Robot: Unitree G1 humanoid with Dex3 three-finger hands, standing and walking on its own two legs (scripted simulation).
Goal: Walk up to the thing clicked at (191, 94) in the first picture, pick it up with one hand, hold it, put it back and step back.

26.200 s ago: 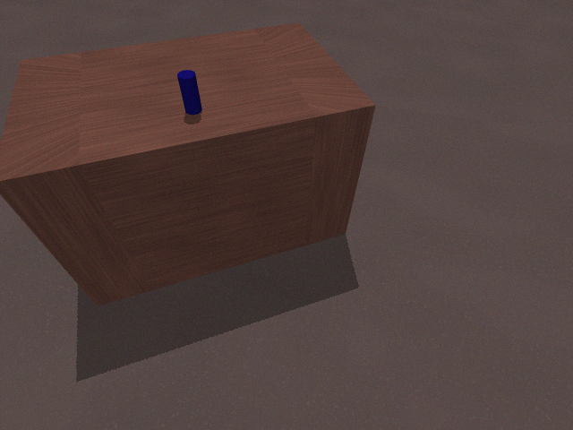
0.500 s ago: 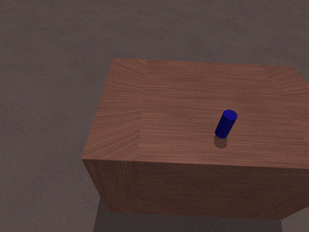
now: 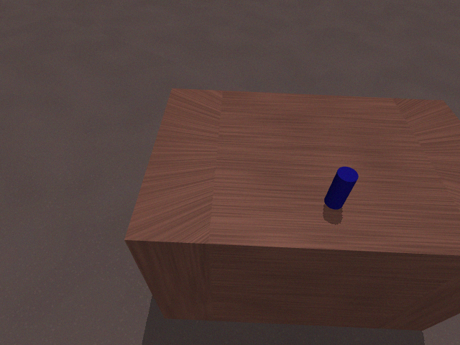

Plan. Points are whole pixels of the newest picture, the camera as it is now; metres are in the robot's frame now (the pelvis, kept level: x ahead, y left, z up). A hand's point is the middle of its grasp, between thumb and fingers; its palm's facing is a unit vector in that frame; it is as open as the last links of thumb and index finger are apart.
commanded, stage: home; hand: right
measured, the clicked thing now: (340, 188) +0.49 -0.27 -0.08
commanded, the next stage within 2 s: stand in 0.68 s
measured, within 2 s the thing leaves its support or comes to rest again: neither
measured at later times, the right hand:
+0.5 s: hand out of the picture +0.07 -0.25 -0.16, palm faces -0.06 +0.93 -0.36, open 17.6 cm
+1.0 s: hand out of the picture +0.07 -0.25 -0.16, palm faces -0.05 +0.93 -0.36, open 15.4 cm
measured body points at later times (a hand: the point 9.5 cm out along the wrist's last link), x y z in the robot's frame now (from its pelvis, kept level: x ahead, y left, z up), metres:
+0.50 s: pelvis +0.01 +0.00 +0.00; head +0.01 +0.01 +0.45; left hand +0.07 +0.30 -0.14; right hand +0.07 -0.30 -0.13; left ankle -0.02 +0.12 -0.75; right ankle +0.02 -0.12 -0.75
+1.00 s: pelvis +0.00 +0.00 +0.00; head +0.00 +0.01 +0.45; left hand +0.07 +0.30 -0.13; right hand +0.07 -0.30 -0.13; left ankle -0.02 +0.12 -0.75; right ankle +0.02 -0.12 -0.75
